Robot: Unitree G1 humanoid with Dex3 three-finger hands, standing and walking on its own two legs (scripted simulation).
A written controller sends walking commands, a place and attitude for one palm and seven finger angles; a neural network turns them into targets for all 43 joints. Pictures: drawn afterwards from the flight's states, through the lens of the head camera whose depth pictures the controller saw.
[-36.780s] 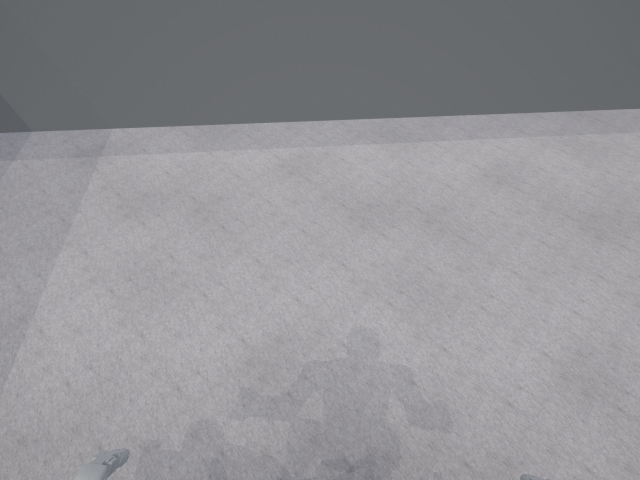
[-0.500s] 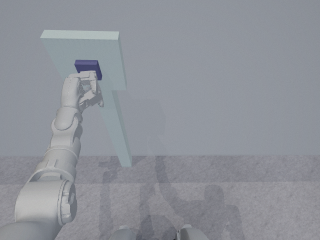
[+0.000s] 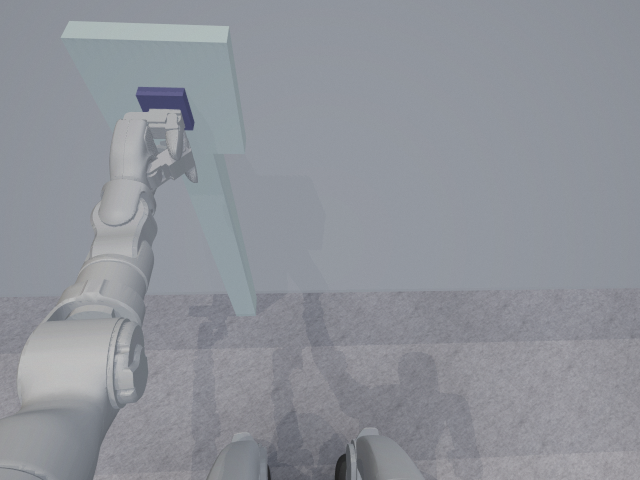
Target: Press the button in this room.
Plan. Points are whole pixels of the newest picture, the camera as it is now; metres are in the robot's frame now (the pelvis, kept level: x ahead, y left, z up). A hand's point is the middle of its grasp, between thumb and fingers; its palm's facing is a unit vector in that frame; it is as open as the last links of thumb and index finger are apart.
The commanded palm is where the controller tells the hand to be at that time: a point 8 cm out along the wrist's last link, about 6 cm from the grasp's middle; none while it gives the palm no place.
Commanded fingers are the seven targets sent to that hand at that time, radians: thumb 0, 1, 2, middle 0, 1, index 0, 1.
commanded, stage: pull the fist back off the button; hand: left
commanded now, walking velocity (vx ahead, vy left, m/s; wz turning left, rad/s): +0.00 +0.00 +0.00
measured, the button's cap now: (168, 103) +0.54 +0.16 +0.13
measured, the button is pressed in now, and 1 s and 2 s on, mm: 13 0 0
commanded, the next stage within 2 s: draw the hand back to the body in 1.12 s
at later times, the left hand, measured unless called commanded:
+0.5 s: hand (187, 166) +0.47 +0.14 +0.09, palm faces -0.05 -1.00 -0.01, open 3.4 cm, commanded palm +0.44 +0.19 +0.10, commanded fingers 0.00 0.90 0.90 -1.30 -1.50 -1.30 -1.50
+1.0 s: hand (176, 221) +0.40 +0.14 +0.09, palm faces -0.07 -1.00 +0.00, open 3.1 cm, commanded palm +0.37 +0.20 +0.10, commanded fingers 0.00 0.90 0.90 -1.30 -1.50 -1.30 -1.50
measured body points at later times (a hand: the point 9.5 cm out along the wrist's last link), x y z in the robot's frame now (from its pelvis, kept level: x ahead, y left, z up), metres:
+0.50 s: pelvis +0.01 +0.01 +0.01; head +0.09 +0.01 +0.45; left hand +0.47 +0.19 +0.09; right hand +0.05 -0.26 -0.11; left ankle +0.04 +0.12 -0.68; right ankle +0.03 -0.11 -0.68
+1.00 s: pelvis +0.05 +0.00 +0.02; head +0.10 +0.00 +0.47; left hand +0.40 +0.20 +0.09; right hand +0.19 -0.24 -0.08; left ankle +0.04 +0.12 -0.68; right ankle +0.03 -0.11 -0.68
